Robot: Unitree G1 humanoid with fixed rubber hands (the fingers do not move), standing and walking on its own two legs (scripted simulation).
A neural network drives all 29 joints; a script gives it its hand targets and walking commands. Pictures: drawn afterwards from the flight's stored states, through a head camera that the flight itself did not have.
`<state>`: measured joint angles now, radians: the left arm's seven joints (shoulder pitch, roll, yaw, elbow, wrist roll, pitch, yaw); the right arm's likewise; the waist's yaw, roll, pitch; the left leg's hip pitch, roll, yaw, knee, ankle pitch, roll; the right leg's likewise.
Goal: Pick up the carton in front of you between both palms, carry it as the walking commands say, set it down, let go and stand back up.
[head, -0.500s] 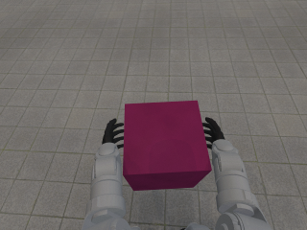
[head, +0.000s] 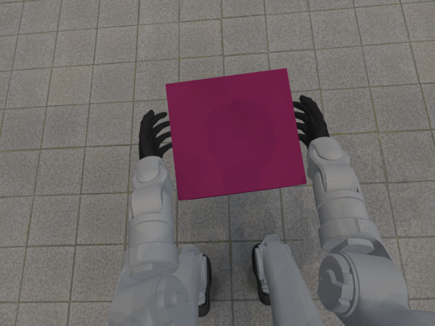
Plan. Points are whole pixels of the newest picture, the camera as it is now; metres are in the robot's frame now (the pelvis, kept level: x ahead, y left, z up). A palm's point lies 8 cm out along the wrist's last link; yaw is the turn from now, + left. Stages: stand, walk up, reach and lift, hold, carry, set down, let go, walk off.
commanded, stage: set down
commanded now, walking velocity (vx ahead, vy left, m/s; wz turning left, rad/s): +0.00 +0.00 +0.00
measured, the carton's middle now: (231, 146) +0.45 -0.02 -0.15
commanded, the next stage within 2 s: none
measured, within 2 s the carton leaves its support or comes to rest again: rests again in 1.48 s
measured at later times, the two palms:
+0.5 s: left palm (174, 159) +0.46 +0.11 -0.23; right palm (294, 138) +0.48 -0.18 -0.24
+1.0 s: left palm (187, 164) +0.49 +0.11 -0.38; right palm (282, 141) +0.53 -0.19 -0.39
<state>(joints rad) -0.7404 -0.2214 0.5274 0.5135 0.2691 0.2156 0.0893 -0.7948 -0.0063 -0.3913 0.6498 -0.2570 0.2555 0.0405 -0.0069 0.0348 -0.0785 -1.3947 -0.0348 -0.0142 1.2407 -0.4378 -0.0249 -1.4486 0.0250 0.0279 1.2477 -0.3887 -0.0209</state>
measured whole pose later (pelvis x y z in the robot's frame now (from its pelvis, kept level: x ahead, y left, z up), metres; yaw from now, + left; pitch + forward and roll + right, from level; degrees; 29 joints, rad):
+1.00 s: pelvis -0.04 +0.00 -0.23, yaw +4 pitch +41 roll +7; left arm -1.30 -0.05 0.54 0.66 0.06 0.24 0.24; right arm -1.52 -0.37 -0.10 1.00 -0.08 0.30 0.02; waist -0.02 0.07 0.28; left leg -2.16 -0.08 0.01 2.04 -0.61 -0.07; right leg -2.25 0.03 0.04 2.06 -0.53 -0.04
